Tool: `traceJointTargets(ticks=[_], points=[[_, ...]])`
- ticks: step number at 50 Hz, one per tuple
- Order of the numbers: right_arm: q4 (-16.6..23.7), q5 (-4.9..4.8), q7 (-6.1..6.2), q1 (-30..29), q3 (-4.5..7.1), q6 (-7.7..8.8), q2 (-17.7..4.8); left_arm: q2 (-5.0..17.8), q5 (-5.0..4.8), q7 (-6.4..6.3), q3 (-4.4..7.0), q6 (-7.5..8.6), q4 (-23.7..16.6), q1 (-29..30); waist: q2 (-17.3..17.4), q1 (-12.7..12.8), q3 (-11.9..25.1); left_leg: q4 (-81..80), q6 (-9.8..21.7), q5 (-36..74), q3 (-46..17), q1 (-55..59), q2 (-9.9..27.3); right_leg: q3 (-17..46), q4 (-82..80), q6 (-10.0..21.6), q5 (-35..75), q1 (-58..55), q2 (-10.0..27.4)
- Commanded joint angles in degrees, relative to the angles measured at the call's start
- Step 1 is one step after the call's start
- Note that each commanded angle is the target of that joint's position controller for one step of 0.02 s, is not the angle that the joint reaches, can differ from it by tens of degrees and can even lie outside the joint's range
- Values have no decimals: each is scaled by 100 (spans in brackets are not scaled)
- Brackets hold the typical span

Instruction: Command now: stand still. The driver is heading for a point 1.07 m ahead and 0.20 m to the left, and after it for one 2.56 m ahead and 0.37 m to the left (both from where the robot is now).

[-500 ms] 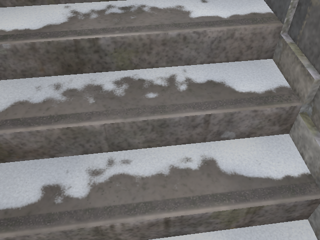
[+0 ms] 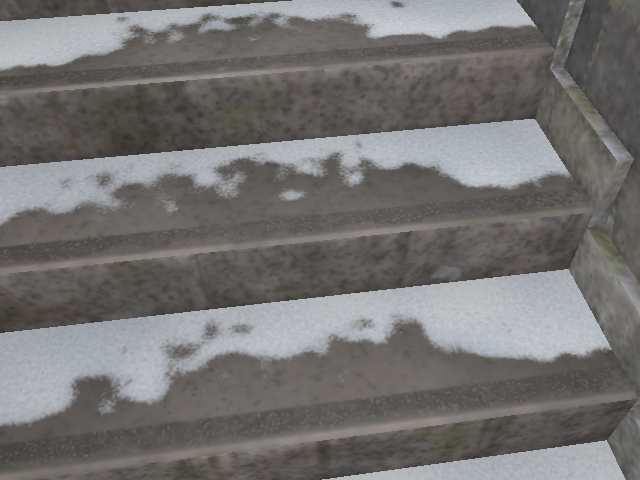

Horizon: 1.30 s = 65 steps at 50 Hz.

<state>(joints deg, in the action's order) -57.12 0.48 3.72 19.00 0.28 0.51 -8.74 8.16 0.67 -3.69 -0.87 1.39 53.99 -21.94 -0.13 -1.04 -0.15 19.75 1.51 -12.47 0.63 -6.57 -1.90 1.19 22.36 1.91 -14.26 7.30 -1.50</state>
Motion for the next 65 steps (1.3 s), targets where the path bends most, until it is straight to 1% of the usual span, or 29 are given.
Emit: traceJointTargets(ticks=[1,3,6,8,14,21,24,25,26,27,28,29,30,31,32,34,37,40,45,48,50,52,53,54,55,56,59,63,65], points=[[9,-5,-1,461,54,25,-392,458,1,-9,70,23,-41,-420,-155,-32,-354,-224,338,659,-509,91,641,618,-438,272,1388,451,805],[-39,-13,4,474,57,19,-390,453,-8,-6,57,-22,30,-445,-168,-9,-388,-215,309,596,-468,2,648,617,-443,269,1295,420,818],[118,12,-40,312,211,-17,-779,1086,-3,-1,341,-173,113,-902,-407,203,-646,759,580,-2312,-266,-1184,193,1413,-751,827,-3220,561,915],[593,91,-150,-435,108,49,-273,1056,-65,22,425,-174,40,-819,-1054,354,-1165,2374,564,-1293,178,-2198,137,2762,-1363,1476,-4243,934,1757],[1227,111,-447,-486,183,365,-372,949,44,144,496,393,178,-311,-468,9,91,7002,407,-1344,-321,-4038,515,1792,-1264,1590,-1940,3,1577],[3129,109,-131,-3658,-21,368,-113,1126,224,96,674,823,407,-1627,-773,1099,-879,10085,467,-4056,-1390,-9571,1160,2665,-1434,1534,-2260,-2044,2899],[3712,75,-189,-3492,-185,243,-110,1446,133,247,735,861,269,-686,-585,375,-495,8319,716,-3242,-741,-7504,1397,1144,-2741,816,-2651,-132,2335],[3616,-104,-430,-2503,-358,155,27,1380,-190,221,619,792,-108,598,-338,-403,-245,5819,885,-2012,-116,-3509,1314,58,-3807,750,-1724,2651,1809],[2980,-217,-500,-1157,-47,120,-408,1407,-324,303,565,787,-254,680,-94,-631,311,5764,653,-1492,996,-472,389,-310,-3140,1119,755,3787,1292],[2165,-186,-373,1068,295,42,-879,1847,-278,448,632,889,-257,803,-14,-1619,1403,5977,519,-1318,1428,1564,-326,-724,-982,1176,5690,3529,1080],[1498,-115,-305,2681,507,-13,-1171,2436,-149,560,854,873,-229,1018,123,-2537,2169,4621,388,-1282,776,1566,-461,-335,1731,929,6235,2524,1004],[1151,305,-70,2971,662,-18,-2202,1342,8,767,647,854,-577,1934,2271,-2514,1925,1420,365,-4587,-2666,772,773,273,4748,433,1462,3368,-352],[1457,46,42,1773,715,88,-2297,-9,282,729,479,785,-1196,1425,2855,-1346,1495,-857,-113,-6447,-5642,-319,1753,1987,7288,499,272,4075,-902],[1608,-4,17,424,572,139,-1900,-453,506,707,352,710,-1301,1135,2370,-437,752,-671,-241,-6124,-5839,-1228,1714,2326,8291,541,864,4508,-827],[1676,-54,-83,-590,464,181,-1458,-238,512,697,366,649,-1371,924,1577,217,42,-62,-127,-4905,-5001,-1818,1576,1348,8664,462,1330,4973,-484],[1212,0,-254,-793,394,404,-780,-319,636,624,294,468,-1390,357,1593,793,501,842,297,-3928,-3410,-1972,1281,889,9681,628,1700,5100,-361],[286,46,-404,154,282,642,-196,-595,363,550,103,127,-1876,1454,827,548,-135,629,415,-2802,-2273,-1999,1299,793,10587,653,867,6422,-96],[312,109,-248,195,221,722,-333,-145,60,415,200,-8,-2198,2368,360,251,-555,-395,955,-2187,-2226,-1849,1688,635,11137,385,94,6989,-223],[-11,-83,-149,1392,136,822,-572,-448,-84,373,-48,-67,-3057,3685,-626,89,-1262,-1926,724,-1591,-711,-1166,1351,-95,8751,640,-1001,7314,-102],[94,-246,-7,1679,112,787,-553,-397,55,613,-19,-198,-2941,3464,-176,28,-54,-2649,904,3592,155,-267,1340,-1757,6897,764,-647,4568,46],[480,-250,110,1380,330,793,-1333,-455,-63,589,44,-197,-2538,2192,712,694,1310,-811,913,9724,479,412,1540,-1684,5562,847,-691,2184,-497],[887,-346,-23,862,591,856,-1844,348,42,450,297,-342,-2388,1333,1424,1239,1837,1585,859,11415,129,1373,1803,-1315,4078,915,-1438,1676,-681],[1156,-379,-168,374,697,912,-1960,696,80,449,471,-182,-2250,950,1371,1525,1981,3138,816,10880,81,1032,1471,-853,2453,857,-852,666,-694],[1428,-304,-238,183,659,1015,-1260,1081,123,510,614,-40,-2003,1031,1132,1142,1713,5160,772,5813,-429,-378,776,913,1474,1244,-1244,237,-113],[1928,-246,-383,410,567,1009,-602,1426,200,486,765,5,-1515,778,-1200,726,1841,8166,388,746,-1087,-3329,-786,5071,155,2215,-182,-815,1571],[2155,24,-421,48,504,1025,-210,1089,131,484,740,106,-1349,649,34,577,1685,9815,556,350,-1685,-4280,-445,5043,-59,2213,-667,-818,1626],[3082,132,-249,-1695,-118,893,928,359,319,516,547,400,-62,-199,60,466,-251,12322,1088,-955,-1447,-7383,-256,2950,-36,1684,-1182,-130,1441],[3660,-139,-9,-2672,-290,377,669,444,185,519,367,660,247,448,96,-462,-1231,11119,740,-2185,-516,-6907,12,725,-1656,1112,424,2596,1230],[3711,-220,17,-2399,-433,294,347,806,-169,426,364,608,151,806,510,-927,-1006,7338,538,-1531,536,-4004,504,-437,-2711,975,1853,4110,661]])
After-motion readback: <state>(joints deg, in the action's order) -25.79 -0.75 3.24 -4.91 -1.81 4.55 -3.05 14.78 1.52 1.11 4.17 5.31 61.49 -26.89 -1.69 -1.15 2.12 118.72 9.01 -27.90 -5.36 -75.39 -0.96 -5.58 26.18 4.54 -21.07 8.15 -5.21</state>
